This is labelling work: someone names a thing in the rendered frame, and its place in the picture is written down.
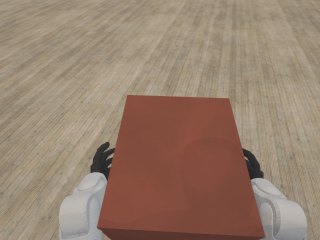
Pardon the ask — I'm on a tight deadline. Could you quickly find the carton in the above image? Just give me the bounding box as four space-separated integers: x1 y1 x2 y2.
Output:
97 95 265 240

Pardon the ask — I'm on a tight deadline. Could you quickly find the robot right hand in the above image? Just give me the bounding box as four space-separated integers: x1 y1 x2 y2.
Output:
242 148 264 180

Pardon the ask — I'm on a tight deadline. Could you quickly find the left robot forearm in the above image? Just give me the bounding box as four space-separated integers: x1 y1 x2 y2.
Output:
58 172 108 240

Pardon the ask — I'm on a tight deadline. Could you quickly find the robot left hand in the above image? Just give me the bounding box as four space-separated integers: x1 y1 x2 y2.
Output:
90 142 115 181

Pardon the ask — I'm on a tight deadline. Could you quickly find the right robot forearm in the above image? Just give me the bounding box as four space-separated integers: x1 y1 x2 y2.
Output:
250 178 308 240

